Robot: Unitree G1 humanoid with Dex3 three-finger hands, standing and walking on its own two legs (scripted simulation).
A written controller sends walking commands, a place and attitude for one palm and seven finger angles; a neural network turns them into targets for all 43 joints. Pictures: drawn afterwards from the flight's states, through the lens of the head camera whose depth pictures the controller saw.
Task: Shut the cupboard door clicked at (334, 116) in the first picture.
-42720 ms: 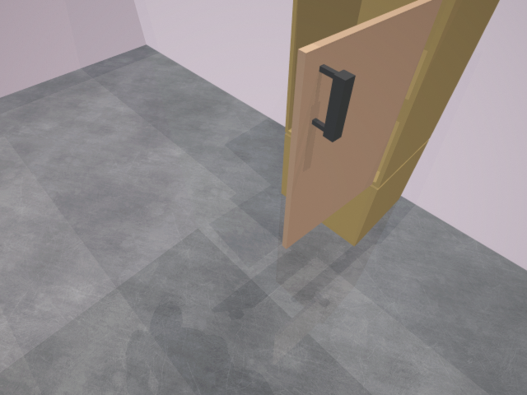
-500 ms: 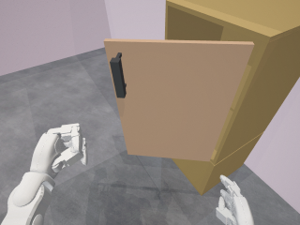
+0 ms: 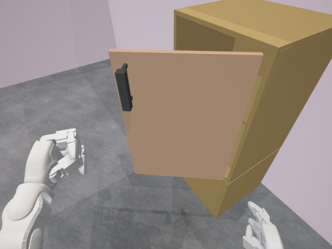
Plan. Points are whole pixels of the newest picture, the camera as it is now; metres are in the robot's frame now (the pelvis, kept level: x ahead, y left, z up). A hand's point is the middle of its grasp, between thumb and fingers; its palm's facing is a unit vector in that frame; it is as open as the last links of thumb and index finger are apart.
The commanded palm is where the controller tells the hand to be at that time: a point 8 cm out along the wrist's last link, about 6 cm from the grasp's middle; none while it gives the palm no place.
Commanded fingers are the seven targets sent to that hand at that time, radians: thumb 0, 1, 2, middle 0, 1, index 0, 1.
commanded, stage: raise the hand and make a fist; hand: left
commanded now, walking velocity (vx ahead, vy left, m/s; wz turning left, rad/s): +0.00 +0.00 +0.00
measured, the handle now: (126, 87) +0.50 +0.18 +0.16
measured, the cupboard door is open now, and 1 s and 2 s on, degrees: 51 51 49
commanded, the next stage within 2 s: bring the fist close to the handle in 0.04 s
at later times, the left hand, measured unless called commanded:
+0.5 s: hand (106, 141) +0.28 +0.17 +0.17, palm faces -0.01 -1.00 -0.04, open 3.1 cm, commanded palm +0.26 +0.22 +0.16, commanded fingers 0.00 0.90 0.90 -1.30 -1.50 -1.30 -1.50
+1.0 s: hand (122, 117) +0.36 +0.15 +0.17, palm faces +0.04 -1.00 -0.02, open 3.1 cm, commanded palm +0.34 +0.20 +0.16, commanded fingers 0.00 0.90 0.90 -1.30 -1.50 -1.30 -1.50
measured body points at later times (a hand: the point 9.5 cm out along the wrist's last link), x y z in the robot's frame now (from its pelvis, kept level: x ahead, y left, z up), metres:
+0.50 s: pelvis +0.00 +0.01 +0.00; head -0.03 -0.01 +0.45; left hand +0.28 +0.22 +0.17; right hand +0.19 -0.20 -0.07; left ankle -0.01 +0.14 -0.73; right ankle +0.02 -0.11 -0.73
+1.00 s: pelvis +0.01 +0.00 +0.00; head -0.01 -0.02 +0.45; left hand +0.35 +0.21 +0.17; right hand +0.19 -0.22 -0.08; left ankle -0.01 +0.14 -0.73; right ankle +0.02 -0.11 -0.73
